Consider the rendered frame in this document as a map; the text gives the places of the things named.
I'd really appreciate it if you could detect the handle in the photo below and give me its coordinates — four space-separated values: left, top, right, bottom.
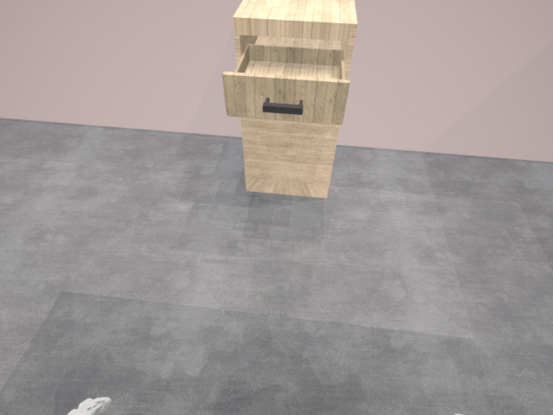
263 98 303 115

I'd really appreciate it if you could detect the cabinet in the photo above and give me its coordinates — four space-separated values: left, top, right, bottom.
232 0 358 198

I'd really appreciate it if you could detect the robot left hand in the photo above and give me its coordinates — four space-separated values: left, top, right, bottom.
67 397 111 415

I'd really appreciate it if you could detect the drawer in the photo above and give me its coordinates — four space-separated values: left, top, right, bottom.
222 44 350 125

